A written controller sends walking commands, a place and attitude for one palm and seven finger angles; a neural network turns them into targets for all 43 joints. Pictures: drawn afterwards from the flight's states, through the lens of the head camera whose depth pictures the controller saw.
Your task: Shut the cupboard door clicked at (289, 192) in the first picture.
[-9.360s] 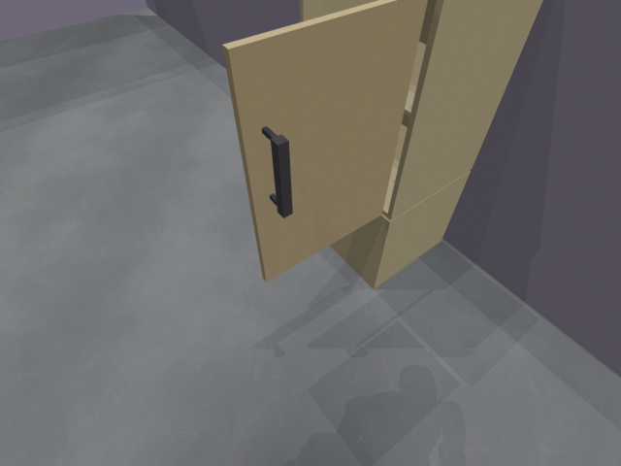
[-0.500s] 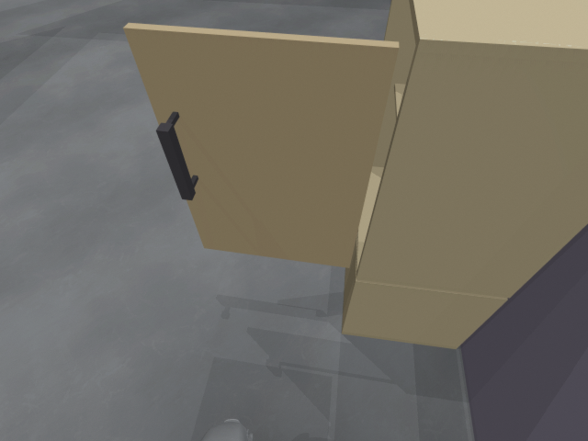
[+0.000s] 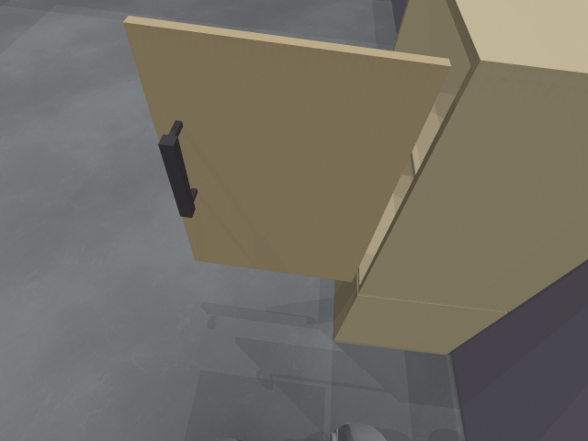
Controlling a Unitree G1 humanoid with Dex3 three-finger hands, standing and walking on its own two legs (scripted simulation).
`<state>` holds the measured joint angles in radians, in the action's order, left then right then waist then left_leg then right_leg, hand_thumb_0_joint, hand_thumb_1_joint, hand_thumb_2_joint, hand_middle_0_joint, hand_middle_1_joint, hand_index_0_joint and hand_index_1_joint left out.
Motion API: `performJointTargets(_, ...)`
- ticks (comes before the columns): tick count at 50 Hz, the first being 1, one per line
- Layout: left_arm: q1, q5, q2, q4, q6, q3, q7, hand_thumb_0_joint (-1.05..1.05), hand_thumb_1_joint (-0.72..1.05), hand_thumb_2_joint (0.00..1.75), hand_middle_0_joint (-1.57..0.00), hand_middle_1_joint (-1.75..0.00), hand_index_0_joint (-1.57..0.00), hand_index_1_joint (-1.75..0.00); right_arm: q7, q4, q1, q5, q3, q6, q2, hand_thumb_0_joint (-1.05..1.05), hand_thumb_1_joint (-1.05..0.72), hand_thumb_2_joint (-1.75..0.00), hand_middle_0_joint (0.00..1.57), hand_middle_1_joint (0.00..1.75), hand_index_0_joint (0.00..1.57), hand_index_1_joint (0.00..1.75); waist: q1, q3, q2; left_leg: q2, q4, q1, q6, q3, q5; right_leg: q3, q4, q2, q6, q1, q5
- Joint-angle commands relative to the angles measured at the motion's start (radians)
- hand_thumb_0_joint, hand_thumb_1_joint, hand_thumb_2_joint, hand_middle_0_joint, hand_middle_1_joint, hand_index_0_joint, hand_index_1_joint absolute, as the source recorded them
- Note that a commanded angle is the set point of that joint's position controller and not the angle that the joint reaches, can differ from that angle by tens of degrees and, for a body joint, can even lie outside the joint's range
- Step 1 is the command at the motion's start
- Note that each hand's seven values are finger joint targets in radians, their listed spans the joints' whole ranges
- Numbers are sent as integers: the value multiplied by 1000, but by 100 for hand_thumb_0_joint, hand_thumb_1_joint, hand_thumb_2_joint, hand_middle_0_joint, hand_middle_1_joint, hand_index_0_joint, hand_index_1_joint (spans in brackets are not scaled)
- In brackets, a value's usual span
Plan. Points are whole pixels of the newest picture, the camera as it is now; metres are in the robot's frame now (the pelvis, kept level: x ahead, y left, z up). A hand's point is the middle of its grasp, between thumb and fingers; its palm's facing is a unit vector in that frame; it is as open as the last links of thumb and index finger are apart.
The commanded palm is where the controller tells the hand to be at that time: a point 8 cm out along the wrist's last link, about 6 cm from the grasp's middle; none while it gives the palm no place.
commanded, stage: come to a stop and stand still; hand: left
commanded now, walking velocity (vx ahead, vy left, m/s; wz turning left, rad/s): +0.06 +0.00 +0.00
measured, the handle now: (182, 172) +0.51 +0.23 +0.01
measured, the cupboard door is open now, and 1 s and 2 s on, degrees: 89 89 89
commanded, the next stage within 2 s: look again from close up in 1.28 s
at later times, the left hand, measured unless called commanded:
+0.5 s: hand out of the picture +0.04 +0.10 -0.18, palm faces +0.05 -0.98 -0.19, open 7.2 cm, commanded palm none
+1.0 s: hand out of the picture +0.02 +0.07 -0.18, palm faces +0.05 -0.98 -0.18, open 7.3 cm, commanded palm none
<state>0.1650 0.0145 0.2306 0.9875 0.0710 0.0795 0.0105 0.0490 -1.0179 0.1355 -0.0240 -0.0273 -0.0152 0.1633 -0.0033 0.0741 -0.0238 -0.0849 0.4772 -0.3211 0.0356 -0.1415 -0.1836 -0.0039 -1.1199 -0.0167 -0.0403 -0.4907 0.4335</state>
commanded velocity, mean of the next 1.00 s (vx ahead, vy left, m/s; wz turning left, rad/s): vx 0.00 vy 0.00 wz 0.00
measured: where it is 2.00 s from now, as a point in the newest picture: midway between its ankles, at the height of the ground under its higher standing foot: outside the picture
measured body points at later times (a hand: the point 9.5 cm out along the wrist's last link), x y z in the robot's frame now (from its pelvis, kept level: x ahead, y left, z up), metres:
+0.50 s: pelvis +0.00 -0.08 +0.00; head +0.02 -0.07 +0.44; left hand +0.04 +0.15 -0.17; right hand +0.01 -0.30 -0.16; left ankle -0.01 +0.05 -0.74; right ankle -0.04 -0.19 -0.74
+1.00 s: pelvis +0.02 -0.10 +0.00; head +0.04 -0.10 +0.45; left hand +0.01 +0.12 -0.16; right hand +0.03 -0.32 -0.16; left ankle -0.01 +0.05 -0.74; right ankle -0.04 -0.19 -0.74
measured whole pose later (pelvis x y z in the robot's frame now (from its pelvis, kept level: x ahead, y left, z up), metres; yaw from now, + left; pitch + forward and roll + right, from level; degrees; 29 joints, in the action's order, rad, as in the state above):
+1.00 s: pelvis +0.02 -0.10 +0.00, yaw +1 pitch +0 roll +1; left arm 0.27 0.00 0.15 1.15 -0.01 0.00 0.03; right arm 0.03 -1.15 0.24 -0.01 -0.01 -0.01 0.15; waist 0.00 0.03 -0.01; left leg -0.06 0.40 -0.14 -0.04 -0.06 -0.25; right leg 0.06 -0.39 0.01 0.03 -0.08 0.31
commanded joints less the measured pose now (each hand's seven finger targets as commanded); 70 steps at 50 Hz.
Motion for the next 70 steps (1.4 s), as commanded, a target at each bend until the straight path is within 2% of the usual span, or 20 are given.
performJointTargets(1, 61, 7, 19, -53, 0, 2, -7, 0, 90, 90, -20, -30, -20, -30, 3, 30, 80, -11, -60, 7, 211, 0, -90, -90, 20, 30, 20, 30, 20, -125, 212, -257, -190, 114, 113, 215, 151, 12, 178, -41, 2, 58, -3)
performJointTargets(4, 63, 4, 14, -57, -17, -11, -7, 0, 90, 90, -20, -30, -20, -30, -13, 27, 88, -13, -68, 1, 232, 0, -90, -90, 20, 30, 20, 30, 24, -127, 245, -240, -177, 87, 99, 230, 69, 68, 397, -18, 17, 180, 10)
performJointTargets(6, 122, 3, 24, -36, -28, -8, -5, 0, 90, 90, -20, -30, -20, -30, -19, 27, 89, -5, -74, -6, 234, 0, -90, -90, 20, 30, 20, 30, -5, -138, 187, -190, -119, 20, 55, 197, -5, 102, 608, 4, 23, 326, -149)
performJointTargets(7, 144, 7, 60, -30, -37, -6, 0, 0, 90, 90, -20, -30, -20, -30, -23, 26, 97, 2, -69, -7, 194, 0, -90, -90, 20, 30, 20, 30, -15, -116, 108, -127, -55, -33, 17, 157, -32, 66, 728, -17, 34, 389, -200)
performJointTargets(8, 148, 13, 131, -33, -49, 3, 7, 0, 90, 90, -20, -30, -20, -30, -29, 41, 104, 11, -58, -10, 136, 0, -90, -90, 20, 30, 20, 30, -15, -112, -104, -32, 78, -118, -45, 81, -165, -132, 856, -189, 84, 413, -200)
performJointTargets(9, 96, 14, 181, -44, -55, 3, 14, 0, 90, 90, -20, -30, -20, -30, -35, 67, 62, 12, -42, -19, 95, 0, -90, -90, 20, 30, 20, 30, -10, -62, -266, 35, 206, -132, -75, 55, -334, -246, 913, -324, 159, 276, -214)
performJointTargets(10, 54, 15, 172, -58, -55, -8, 16, 0, 90, 90, -20, -30, -20, -30, -39, 72, 48, 10, -42, -28, 107, 0, -90, -90, 20, 30, 20, 30, -17, -56, -195, 30, 314, -90, -64, 105, -353, -209, 917, -339, 204, 184, -179)
performJointTargets(11, 8, 18, 151, -65, -57, -17, 15, 0, 90, 90, -20, -30, -20, -30, -46, 65, 68, 8, -42, -27, 91, 0, -90, -90, 20, 30, 20, 30, 14, -51, -139, 45, 364, -75, -63, 101, -301, -147, 890, -281, 199, 167, -207)
performJointTargets(13, -22, 9, 108, -44, -68, -25, 21, 0, 90, 90, -20, -30, -20, -30, -38, 24, 110, 5, -37, -32, 91, 0, -90, -90, 20, 30, 20, 30, 34, -38, -232, 40, 349, -65, -71, 97, -248, -81, 823, -214, 176, 223, -435)
performJointTargets(16, 22, 1, 90, -9, -80, -33, 21, 0, 90, 90, -20, -30, -20, -30, -32, -5, 148, 12, -25, -13, 77, 0, -90, -90, 20, 30, 20, 30, 32, -59, -177, 53, 89, 31, -79, 79, -139, -39, 707, -188, 154, 306, -638)
performJointTargets(17, 31, -5, 83, 1, -80, -35, 21, 0, 90, 90, -20, -30, -20, -30, -32, -26, 173, 13, -22, -3, 74, 0, -90, -90, 20, 30, 20, 30, 35, -74, -109, 48, -26, 116, -73, 93, 19, -27, 664, -170, 124, 294, -599)
performJointTargets(19, 92, -20, 37, 12, -77, -43, 20, 0, 90, 90, -20, -30, -20, -30, -19, -41, 179, 3, -20, 22, 127, 0, -90, -90, 20, 30, 20, 30, 4, -127, 125, -85, -45, 192, -12, 224, 380, -1, 629, -93, 54, 280, -423)
performJointTargets(21, 89, -14, 29, 27, -68, -46, 23, 0, 90, 90, -20, -30, -20, -30, -11, -45, 138, 4, -16, 15, 138, 0, -90, -90, 20, 30, 20, 30, -7, -84, 84, -90, -60, 128, -8, 201, 246, -13, 716, -75, 51, 319, -282)
performJointTargets(23, 71, -14, 42, 47, -62, -45, 17, 0, 90, 90, -20, -30, -20, -30, -9, -60, 139, 8, -10, 14, 110, 0, -90, -90, 20, 30, 20, 30, 0, -51, 179, -63, -108, 97, -22, 197, 162, -3, 727, -82, 53, 334, -260)
performJointTargets(27, 86, -11, 42, 75, -77, -48, 14, 0, 90, 90, -20, -30, -20, -30, -9, -75, 151, 11, -9, 14, 87, 0, -90, -90, 20, 30, 20, 30, 8, -45, 23, -34, -92, 151, -40, 155, 131, -25, 781, -99, 66, 331, -359)
performJointTargets(32, 95, -11, 37, 94, -85, -53, 17, 0, 90, 90, -20, -30, -20, -30, -9, -90, 155, 11, -5, 14, 91, 0, -90, -90, 20, 30, 20, 30, 12, -49, -34, -31, -101, 198, -43, 141, 131, -25, 802, -106, 68, 325, -393)
performJointTargets(54, 166, -11, 32, 131, -94, -55, 27, 0, 90, 90, -20, -30, -20, -30, 0, -115, 175, 10, 6, 21, 75, 0, -90, -90, 20, 30, 20, 30, 4, -46, 10, -27, -86, 218, -56, 108, 229, -18, 777, -115, 73, 396, -651)
performJointTargets(68, 162, -11, 33, 124, -91, -53, 28, 0, 90, 90, -20, -30, -20, -30, 3, -116, 196, 11, 4, 23, 75, 0, -90, -90, 20, 30, 20, 30, 4, -40, 10, -24, -92, 220, -52, 109, 272, -3, 772, -109, 72, 417, -646)
performJointTargets(69, 248, 11, 47, 137, -125, -59, 73, 0, 90, 90, -20, -30, -20, -30, -17, -35, 86, 21, 3, 41, 110, 0, -90, -90, 20, 30, 20, 30, -30, 20, 33, -7, 168, 95, -54, 60, 229, -96, 757, -157, 12, 324, -1016)
performJointTargets(70, 219, 10, 93, 88, -133, -46, 67, 0, 90, 90, -20, -30, -20, -30, -25, 3, 134, 16, 8, 36, 38, 0, -90, -90, 20, 30, 20, 30, 17, -27, -8, 22, 157, 23, -29, 96, -93, -97, 694, -196, 70, 410, -1129)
